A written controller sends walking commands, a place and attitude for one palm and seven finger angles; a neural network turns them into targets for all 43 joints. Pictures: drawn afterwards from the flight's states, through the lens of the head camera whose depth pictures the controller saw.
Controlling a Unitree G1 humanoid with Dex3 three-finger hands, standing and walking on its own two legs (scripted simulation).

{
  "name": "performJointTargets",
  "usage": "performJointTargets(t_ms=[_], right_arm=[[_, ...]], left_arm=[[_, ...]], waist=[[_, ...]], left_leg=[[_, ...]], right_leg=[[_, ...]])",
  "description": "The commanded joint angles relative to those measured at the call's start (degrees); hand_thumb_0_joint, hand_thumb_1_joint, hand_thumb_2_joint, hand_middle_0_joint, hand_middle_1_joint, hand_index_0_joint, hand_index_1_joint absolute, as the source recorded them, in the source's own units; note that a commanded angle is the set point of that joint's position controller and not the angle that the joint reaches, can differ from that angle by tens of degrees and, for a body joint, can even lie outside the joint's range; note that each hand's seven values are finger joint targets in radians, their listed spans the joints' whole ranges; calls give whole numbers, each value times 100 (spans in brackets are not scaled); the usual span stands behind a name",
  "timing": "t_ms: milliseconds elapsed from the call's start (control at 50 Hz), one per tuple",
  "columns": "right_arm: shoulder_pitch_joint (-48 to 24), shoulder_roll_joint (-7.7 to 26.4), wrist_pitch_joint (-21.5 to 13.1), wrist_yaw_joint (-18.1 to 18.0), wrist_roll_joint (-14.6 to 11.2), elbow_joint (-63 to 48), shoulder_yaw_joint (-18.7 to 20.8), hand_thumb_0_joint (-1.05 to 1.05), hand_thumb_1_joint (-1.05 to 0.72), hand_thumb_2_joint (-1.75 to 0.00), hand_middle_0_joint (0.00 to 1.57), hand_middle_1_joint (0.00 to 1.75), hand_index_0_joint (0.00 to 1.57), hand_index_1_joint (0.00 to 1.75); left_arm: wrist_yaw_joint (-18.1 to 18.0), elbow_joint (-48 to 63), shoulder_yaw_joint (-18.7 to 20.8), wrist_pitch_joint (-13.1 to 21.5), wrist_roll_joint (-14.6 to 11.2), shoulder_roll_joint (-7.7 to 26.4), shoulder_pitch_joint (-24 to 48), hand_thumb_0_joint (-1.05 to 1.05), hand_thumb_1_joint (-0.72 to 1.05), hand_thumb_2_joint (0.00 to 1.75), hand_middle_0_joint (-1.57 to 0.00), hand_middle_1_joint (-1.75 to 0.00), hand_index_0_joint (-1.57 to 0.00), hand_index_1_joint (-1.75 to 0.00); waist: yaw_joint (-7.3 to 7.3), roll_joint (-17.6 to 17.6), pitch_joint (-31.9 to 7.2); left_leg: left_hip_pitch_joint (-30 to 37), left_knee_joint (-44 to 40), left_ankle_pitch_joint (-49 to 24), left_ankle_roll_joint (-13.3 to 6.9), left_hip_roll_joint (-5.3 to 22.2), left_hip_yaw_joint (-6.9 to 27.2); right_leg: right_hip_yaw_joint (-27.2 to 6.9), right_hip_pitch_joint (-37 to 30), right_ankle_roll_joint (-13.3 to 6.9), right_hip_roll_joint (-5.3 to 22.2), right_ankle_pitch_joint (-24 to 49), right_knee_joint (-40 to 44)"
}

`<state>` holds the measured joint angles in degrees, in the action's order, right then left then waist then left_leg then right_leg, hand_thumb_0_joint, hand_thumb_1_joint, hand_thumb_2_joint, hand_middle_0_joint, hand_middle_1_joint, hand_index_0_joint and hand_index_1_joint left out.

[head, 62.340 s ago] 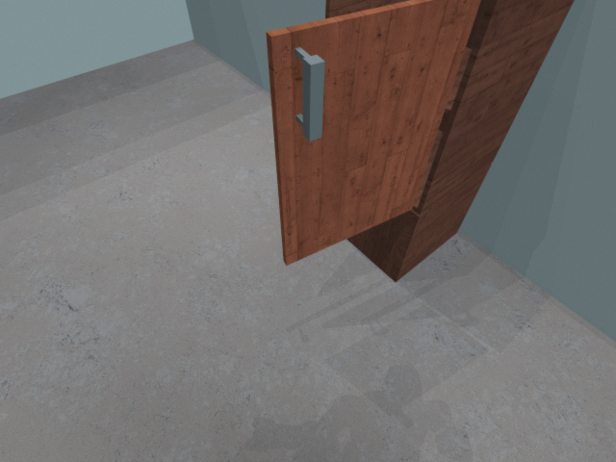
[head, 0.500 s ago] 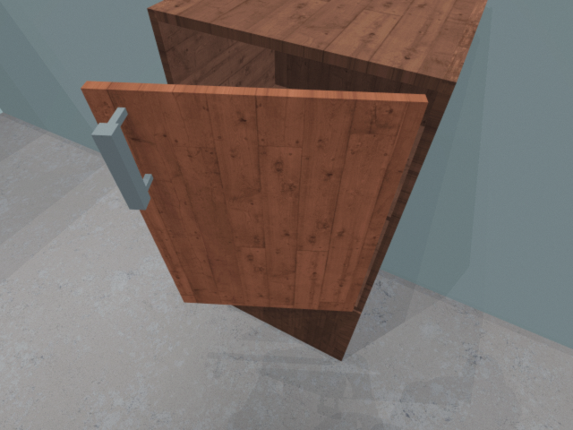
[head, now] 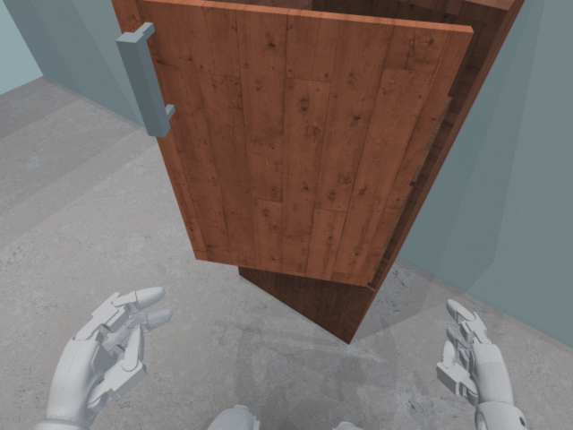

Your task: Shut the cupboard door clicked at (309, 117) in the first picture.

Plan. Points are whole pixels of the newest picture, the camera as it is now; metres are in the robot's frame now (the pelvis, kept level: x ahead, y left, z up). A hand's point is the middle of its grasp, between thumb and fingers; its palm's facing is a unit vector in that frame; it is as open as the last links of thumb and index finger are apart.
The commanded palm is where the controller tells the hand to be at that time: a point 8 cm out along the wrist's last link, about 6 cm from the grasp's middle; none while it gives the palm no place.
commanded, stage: raise the hand and make a fist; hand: left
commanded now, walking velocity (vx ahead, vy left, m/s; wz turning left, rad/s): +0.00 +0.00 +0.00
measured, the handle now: (153, 81) +0.49 +0.24 +0.22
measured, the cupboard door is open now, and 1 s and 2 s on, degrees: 24 24 24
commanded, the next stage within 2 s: bring the fist close to the handle in 1.42 s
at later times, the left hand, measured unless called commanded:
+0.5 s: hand (124, 288) +0.23 +0.21 +0.14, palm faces -0.06 -1.00 -0.06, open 3.5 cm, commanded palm +0.20 +0.26 +0.15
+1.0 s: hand (79, 221) +0.25 +0.23 +0.22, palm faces -0.03 -0.99 -0.10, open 3.1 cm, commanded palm +0.22 +0.27 +0.23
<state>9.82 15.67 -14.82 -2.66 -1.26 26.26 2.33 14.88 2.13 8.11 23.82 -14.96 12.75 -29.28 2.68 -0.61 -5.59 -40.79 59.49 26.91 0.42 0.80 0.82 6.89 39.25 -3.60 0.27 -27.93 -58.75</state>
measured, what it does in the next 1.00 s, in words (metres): rises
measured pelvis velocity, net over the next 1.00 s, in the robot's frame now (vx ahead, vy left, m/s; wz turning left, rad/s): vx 0.02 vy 0.03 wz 0.00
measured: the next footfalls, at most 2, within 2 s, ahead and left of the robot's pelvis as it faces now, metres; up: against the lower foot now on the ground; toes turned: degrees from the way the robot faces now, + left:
none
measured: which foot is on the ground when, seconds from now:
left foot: down 0.00-1.00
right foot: down 0.00-1.00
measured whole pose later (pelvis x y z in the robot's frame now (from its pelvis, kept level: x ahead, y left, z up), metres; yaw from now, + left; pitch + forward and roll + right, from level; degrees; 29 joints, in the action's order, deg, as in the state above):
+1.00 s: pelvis +0.02 +0.03 +0.06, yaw +0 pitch -3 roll -1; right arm 12.1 13.6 -13.7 -4.4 -3.5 33.3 -5.8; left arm 16.2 17.5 13.7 -8.9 -17.7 18.4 -10.4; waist 4.2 3.0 -1.5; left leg -13.4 33.4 17.3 -2.1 -1.1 -0.8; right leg 5.0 11.7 -0.5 0.9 -17.1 -31.5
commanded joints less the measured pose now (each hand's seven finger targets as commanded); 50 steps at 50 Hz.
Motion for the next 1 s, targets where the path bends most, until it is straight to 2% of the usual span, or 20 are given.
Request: performJointTargets(t_ms=[0,60,120,140,200,240,300,380,420,440,460,540,580,660,820,840,880,920,940,980], right_arm=[[175,545,-392,-117,-70,-481,-20,0,-90,-90,20,30,20,30],[177,580,-390,-194,-155,-472,-67,0,-90,-90,20,30,20,30],[54,498,-335,-219,-170,-597,-103,0,-90,-90,20,30,20,30],[-31,445,-313,-228,-159,-580,-108,0,-90,-90,20,30,20,30],[-42,346,-337,-183,-104,-636,-171,0,-90,-90,20,30,20,30],[-30,362,-397,-160,-71,-588,-189,0,-90,-90,20,30,20,30],[109,436,-510,-104,-67,-544,-197,0,-90,-90,20,30,20,30],[170,523,-610,-95,-109,-517,-184,0,-90,-90,20,30,20,30],[186,540,-640,-106,-115,-504,-183,0,-90,-90,20,30,20,30],[180,544,-621,-110,-117,-445,-182,0,-90,-90,20,30,20,30],[152,536,-614,-109,-121,-470,-199,0,-90,-90,20,30,20,30],[127,537,-563,-127,-131,-401,-237,0,-90,-90,20,30,20,30],[75,509,-536,-125,-155,-413,-276,0,-90,-90,20,30,20,30],[20,509,-472,-138,-185,-353,-327,0,-90,-90,20,30,20,30],[-252,476,-291,-184,-224,-287,-437,0,-90,-90,20,30,20,30],[-285,516,-270,-193,-226,-261,-426,0,-90,-90,20,30,20,30],[-379,469,-227,-200,-241,-264,-465,0,-90,-90,20,30,20,30],[-475,466,-202,-213,-266,-241,-488,0,-90,-90,20,30,20,30],[-501,497,-191,-223,-269,-202,-482,0,-90,-90,20,30,20,30],[-601,472,-189,-218,-293,-236,-499,0,-90,-90,20,30,20,30]], left_arm=[[204,2014,-221,664,-182,569,1680,0,90,90,-66,-80,-66,-80],[394,1426,-52,-78,-164,798,1368,0,90,90,-71,-86,-71,-86],[310,1458,404,-799,-213,1003,1055,0,90,90,-77,-92,-77,-92],[202,1354,692,-955,-271,1098,884,0,90,90,-79,-94,-79,-94],[-76,1907,783,-1031,-379,919,793,0,90,90,-84,-100,-84,-100],[-210,2033,779,-945,-357,934,891,0,90,90,-88,-104,-88,-104],[-205,2145,500,-832,-288,741,836,0,90,90,-93,-110,-93,-110],[-135,2314,348,-966,-216,743,929,0,90,90,-101,-118,-101,-118],[-152,2553,446,-1049,-219,835,1001,0,90,90,-104,-122,-104,-122],[-199,2501,550,-1117,-178,956,1010,0,90,90,-106,-124,-106,-124],[-209,2681,489,-1159,-183,879,1107,0,90,90,-108,-126,-108,-126],[-256,2799,712,-1365,-209,1063,1351,0,90,90,-115,-134,-115,-134],[-211,2840,605,-1511,-238,918,1443,0,90,90,-119,-138,-119,-138],[-80,2756,631,-1905,-274,958,1682,0,90,90,-126,-146,-126,-146],[38,2854,872,-2602,-341,1200,2530,0,90,90,-130,-150,-130,-150],[30,2845,1028,-2651,-329,1408,2607,0,90,90,-130,-150,-130,-150],[63,2744,1038,-2807,-383,1333,2795,0,90,90,-130,-150,-130,-150],[102,2727,1050,-2953,-416,1356,3056,0,90,90,-130,-150,-130,-150],[107,2612,1151,-3024,-397,1512,3033,0,90,90,-130,-150,-130,-150],[137,2795,1109,-3128,-417,1470,3287,0,90,90,-130,-150,-130,-150]], waist=[[-660,401,-500],[-506,237,-409],[-180,125,-674],[-45,94,-694],[53,75,-775],[27,-1,-632],[-68,147,-523],[-126,170,-473],[-84,296,-620],[-102,150,-539],[-81,352,-540],[-49,355,-490],[-39,454,-389],[-33,437,-302],[33,444,-225],[52,280,-293],[70,273,-237],[77,417,-161],[84,308,-115],[90,443,-223]], left_leg=[[553,-671,-542,-270,-102,126],[531,-960,-425,-271,-112,147],[690,-1286,-616,-243,-134,125],[730,-1380,-736,-221,-138,141],[1015,-1688,-1138,-178,-111,157],[1119,-1808,-1246,-178,-100,175],[1360,-1972,-1334,-172,-88,168],[1577,-2127,-1248,-184,-76,205],[1773,-2214,-1423,-174,-75,230],[1794,-2230,-1504,-184,-52,239],[1853,-2301,-1546,-172,-59,242],[2111,-2464,-1804,-140,-37,263],[2241,-2571,-1933,-110,-25,269],[2447,-2740,-2126,-114,-29,248],[2875,-3138,-2204,-109,-40,249],[2921,-3122,-2229,-152,-46,218],[2967,-3231,-2166,-150,-65,211],[3042,-3302,-2113,-151,-78,212],[3042,-3305,-2089,-173,-65,199],[3165,-3375,-2068,-179,-86,188]], right_leg=[[-1083,-189,266,-6,-39,1686],[-1114,-516,300,52,-312,2008],[-1063,-1065,314,121,-232,2137],[-1016,-1265,299,107,-65,2131],[-699,-1518,284,44,666,2002],[-571,-1528,274,-5,912,1965],[-394,-1438,261,-61,1199,1909],[-343,-1465,265,-68,1155,2007],[-295,-1609,253,-71,1384,2001],[-278,-1655,259,-84,1467,2027],[-260,-1701,252,-77,1518,2040],[-221,-1931,236,-105,1780,2167],[-176,-1986,232,-115,1904,2235],[-190,-2237,231,-109,2167,2463],[-183,-2599,216,-110,2249,2888],[-238,-2703,220,-95,2287,2967],[-223,-2751,224,-88,2229,3047],[-237,-2763,220,-82,2174,3142],[-277,-2795,220,-67,2154,3214],[-277,-2865,226,-54,2123,3267]])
